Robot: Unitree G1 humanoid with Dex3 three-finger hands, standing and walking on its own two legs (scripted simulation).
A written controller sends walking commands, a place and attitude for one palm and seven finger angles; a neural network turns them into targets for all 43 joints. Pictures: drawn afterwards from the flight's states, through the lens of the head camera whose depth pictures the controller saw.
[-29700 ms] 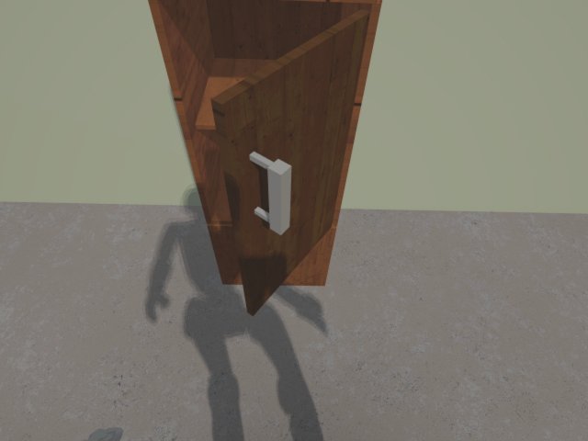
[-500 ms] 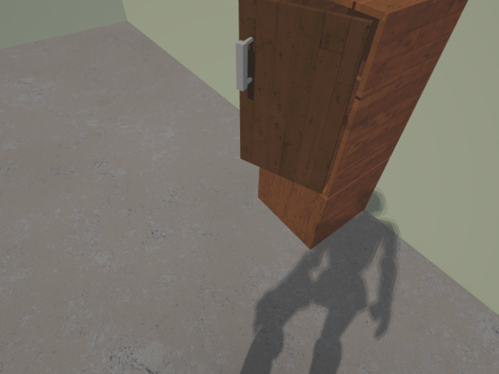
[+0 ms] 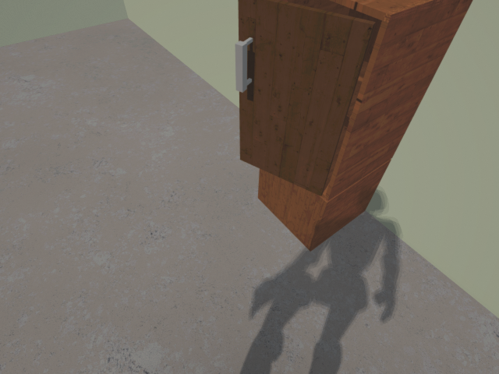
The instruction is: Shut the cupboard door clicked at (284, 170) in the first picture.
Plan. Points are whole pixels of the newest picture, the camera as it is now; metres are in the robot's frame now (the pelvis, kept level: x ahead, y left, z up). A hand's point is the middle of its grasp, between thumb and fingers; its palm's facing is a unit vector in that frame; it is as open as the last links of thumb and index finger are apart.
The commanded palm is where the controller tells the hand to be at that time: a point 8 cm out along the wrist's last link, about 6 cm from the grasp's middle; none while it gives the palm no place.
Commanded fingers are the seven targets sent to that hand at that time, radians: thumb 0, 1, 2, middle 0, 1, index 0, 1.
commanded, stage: walk to a spot facing it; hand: left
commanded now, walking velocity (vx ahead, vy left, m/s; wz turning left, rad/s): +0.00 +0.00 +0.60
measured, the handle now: (245, 64) +0.90 +0.05 +0.05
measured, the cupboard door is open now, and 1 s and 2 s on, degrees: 21 21 21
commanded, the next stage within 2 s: turn to face it in 1.96 s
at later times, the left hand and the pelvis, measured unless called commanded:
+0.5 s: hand out of the picture +0.01 +0.25 -0.19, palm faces +0.25 -0.94 -0.24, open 7.4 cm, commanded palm none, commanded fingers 0.00 0.90 0.90 -0.20 -0.30 -0.20 -0.30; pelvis -0.01 +0.03 -0.01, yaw +15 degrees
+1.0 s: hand out of the picture -0.03 +0.20 -0.17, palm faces +0.52 -0.80 -0.29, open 7.4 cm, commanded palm none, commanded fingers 0.00 0.90 0.90 -0.20 -0.30 -0.20 -0.30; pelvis +0.02 -0.01 -0.01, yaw +35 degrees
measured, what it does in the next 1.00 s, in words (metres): steps on the spot, turning left: right foot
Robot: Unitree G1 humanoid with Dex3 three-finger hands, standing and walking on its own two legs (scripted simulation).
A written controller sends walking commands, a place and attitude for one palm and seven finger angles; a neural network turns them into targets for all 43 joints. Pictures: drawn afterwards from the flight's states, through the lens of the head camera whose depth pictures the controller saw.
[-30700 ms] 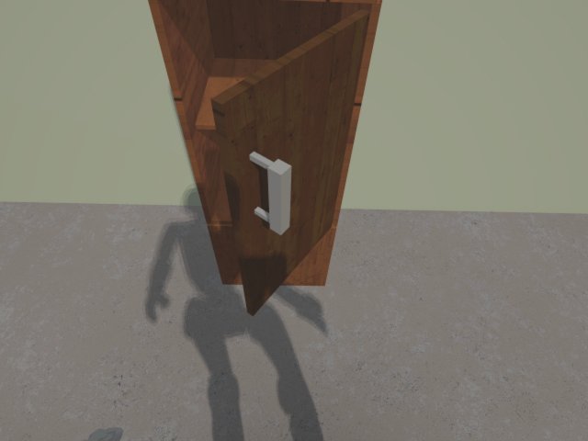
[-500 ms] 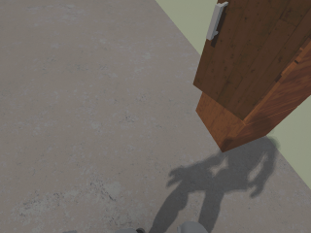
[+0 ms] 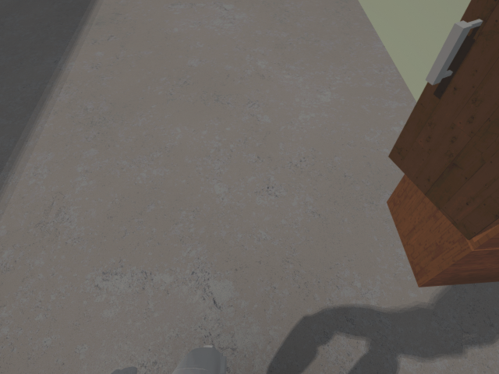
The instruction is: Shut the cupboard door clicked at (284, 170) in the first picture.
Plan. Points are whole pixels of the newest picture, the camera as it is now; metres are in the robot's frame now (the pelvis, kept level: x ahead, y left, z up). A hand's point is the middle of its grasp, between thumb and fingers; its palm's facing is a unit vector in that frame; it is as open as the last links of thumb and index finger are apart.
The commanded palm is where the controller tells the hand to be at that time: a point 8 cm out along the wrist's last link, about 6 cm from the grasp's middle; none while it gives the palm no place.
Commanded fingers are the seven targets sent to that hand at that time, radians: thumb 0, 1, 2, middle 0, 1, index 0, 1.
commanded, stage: walk to a spot facing it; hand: left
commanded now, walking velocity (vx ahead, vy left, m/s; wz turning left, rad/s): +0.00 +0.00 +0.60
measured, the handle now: (453, 52) +0.75 -0.46 +0.06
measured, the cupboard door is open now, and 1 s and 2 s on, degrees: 21 21 21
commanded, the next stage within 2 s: turn to face it in 0.96 s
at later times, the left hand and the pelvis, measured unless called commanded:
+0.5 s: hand (113, 371) +0.14 +0.25 -0.15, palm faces +0.25 -0.93 -0.28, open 7.4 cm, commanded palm none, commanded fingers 0.00 0.90 0.90 -0.20 -0.30 -0.20 -0.30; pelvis +0.09 +0.01 +0.00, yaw +17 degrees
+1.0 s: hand out of the picture +0.11 +0.21 -0.20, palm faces +0.61 -0.76 -0.21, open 7.4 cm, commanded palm none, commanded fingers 0.00 0.90 0.90 -0.20 -0.30 -0.20 -0.30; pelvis +0.25 +0.08 -0.03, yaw +37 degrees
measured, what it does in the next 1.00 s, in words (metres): walks ahead, turning left: left foot, then right foot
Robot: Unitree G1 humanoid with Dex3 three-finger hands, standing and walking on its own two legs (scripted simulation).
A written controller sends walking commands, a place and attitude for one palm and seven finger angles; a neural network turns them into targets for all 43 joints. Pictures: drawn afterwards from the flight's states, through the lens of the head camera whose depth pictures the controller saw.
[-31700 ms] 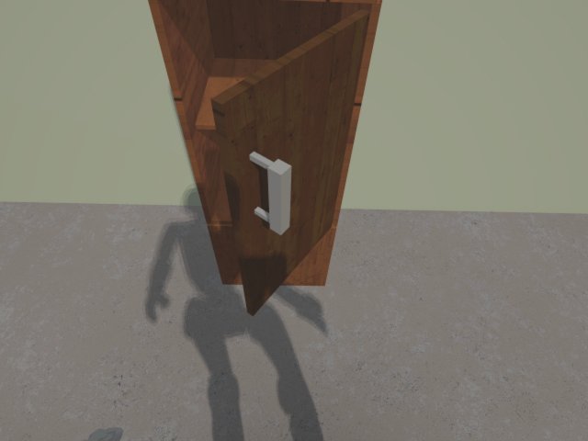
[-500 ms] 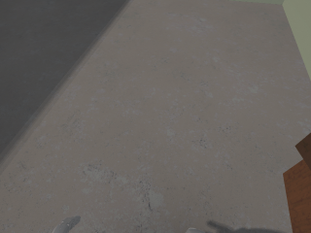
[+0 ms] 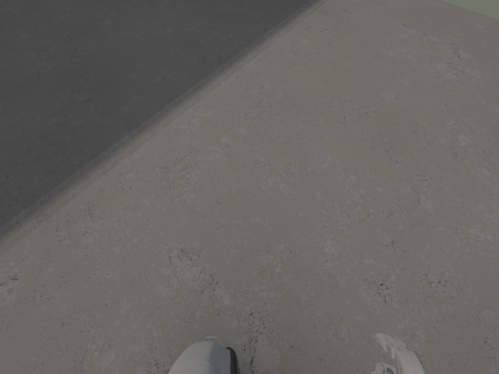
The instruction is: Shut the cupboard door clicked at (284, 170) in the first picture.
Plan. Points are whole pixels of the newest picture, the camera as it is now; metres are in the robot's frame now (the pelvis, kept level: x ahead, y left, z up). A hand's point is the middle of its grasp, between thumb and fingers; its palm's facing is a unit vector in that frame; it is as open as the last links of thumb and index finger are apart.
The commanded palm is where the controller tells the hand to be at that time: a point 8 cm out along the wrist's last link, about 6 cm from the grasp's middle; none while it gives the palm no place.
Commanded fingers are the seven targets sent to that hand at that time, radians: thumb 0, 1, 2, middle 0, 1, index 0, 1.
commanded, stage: turn to face it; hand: left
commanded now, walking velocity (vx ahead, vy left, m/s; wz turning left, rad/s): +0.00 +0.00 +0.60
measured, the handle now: out of the picture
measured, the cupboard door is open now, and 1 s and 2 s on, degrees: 21 21 21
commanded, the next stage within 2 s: none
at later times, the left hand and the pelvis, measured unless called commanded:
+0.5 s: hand (169, 355) +0.15 +0.15 -0.15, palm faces -0.11 -0.97 -0.20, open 7.4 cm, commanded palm none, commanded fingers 0.00 0.90 0.90 -0.20 -0.30 -0.20 -0.30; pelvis +0.09 -0.02 +0.02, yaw -8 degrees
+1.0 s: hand (165, 265) +0.31 +0.19 -0.13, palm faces -0.36 -0.90 -0.23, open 7.4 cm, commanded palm none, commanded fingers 0.00 0.90 0.90 -0.20 -0.30 -0.20 -0.30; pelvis +0.13 +0.02 +0.03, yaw -25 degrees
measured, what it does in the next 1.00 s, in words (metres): walks ahead, turning right: right foot, then left foot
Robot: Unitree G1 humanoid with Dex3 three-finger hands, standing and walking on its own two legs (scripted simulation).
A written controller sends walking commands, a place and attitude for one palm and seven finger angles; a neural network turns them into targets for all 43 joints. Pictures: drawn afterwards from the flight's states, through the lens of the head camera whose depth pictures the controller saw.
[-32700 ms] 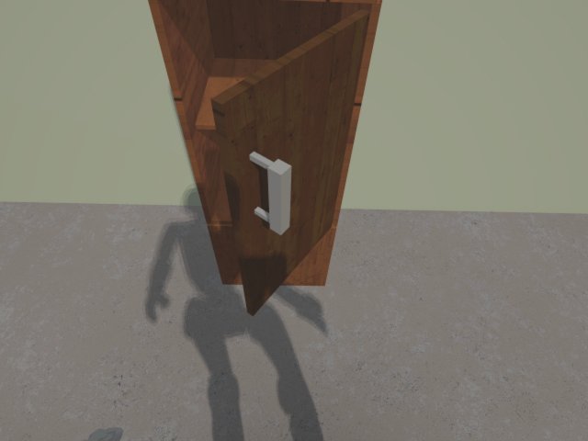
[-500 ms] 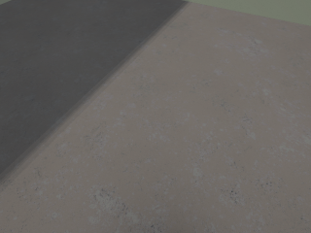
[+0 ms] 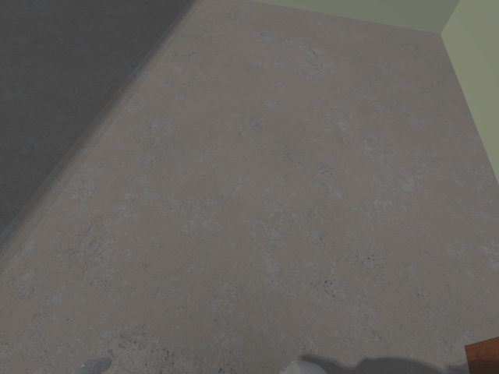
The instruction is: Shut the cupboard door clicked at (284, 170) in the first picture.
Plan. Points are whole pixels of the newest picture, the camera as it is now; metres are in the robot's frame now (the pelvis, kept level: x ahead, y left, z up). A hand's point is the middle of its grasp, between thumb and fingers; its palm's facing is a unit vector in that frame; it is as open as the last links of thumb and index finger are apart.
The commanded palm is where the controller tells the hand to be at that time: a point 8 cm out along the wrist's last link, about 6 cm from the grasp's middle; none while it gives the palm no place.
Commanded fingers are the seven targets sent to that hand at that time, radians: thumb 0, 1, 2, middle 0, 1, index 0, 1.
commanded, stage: turn to face it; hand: left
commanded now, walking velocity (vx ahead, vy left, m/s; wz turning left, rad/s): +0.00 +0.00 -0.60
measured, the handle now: out of the picture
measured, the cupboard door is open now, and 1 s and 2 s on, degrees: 21 21 21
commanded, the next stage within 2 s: none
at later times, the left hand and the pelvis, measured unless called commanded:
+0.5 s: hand (173, 369) +0.15 +0.14 -0.17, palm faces -0.29 -0.94 -0.20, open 7.4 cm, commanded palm none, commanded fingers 0.00 0.90 0.90 -0.20 -0.30 -0.20 -0.30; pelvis +0.02 -0.02 -0.01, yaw -17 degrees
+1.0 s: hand (207, 304) +0.26 +0.09 -0.16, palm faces -0.58 -0.78 -0.25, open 7.4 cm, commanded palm none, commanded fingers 0.00 0.90 0.90 -0.20 -0.30 -0.20 -0.30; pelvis +0.03 -0.01 -0.01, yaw -36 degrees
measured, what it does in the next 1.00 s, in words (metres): steps on the spot, turning right: right foot, then left foot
